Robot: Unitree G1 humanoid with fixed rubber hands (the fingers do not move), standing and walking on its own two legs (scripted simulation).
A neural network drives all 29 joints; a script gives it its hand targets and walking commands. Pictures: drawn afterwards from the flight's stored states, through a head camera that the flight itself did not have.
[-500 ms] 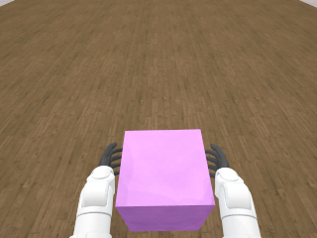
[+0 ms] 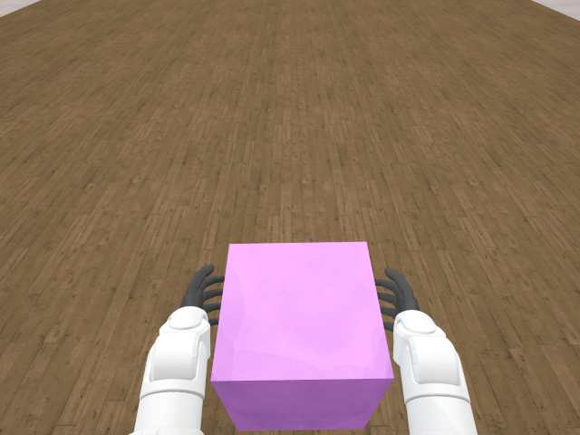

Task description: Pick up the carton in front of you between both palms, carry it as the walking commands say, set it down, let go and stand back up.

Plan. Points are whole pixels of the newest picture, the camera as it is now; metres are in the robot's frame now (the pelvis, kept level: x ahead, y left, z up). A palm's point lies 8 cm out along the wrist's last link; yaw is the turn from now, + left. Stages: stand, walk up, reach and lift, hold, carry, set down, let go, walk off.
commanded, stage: carry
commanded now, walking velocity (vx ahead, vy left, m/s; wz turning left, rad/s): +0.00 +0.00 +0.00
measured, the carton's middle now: (299, 340) +0.30 +0.00 -0.05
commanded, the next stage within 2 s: hold in 0.32 s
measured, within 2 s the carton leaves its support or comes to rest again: neither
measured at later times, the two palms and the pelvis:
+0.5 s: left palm (166, 336) +0.26 +0.18 +0.04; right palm (383, 317) +0.29 -0.12 +0.04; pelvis -0.01 +0.00 +0.01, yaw +8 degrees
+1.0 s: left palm (174, 333) +0.27 +0.17 +0.04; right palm (374, 292) +0.34 -0.12 +0.03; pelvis -0.01 -0.07 +0.00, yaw +14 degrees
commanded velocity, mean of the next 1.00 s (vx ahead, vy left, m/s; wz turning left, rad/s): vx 0.00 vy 0.00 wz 0.00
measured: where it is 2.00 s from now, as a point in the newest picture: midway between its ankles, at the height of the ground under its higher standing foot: outside the picture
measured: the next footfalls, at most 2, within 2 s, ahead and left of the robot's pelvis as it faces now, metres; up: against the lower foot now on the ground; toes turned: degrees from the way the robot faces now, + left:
none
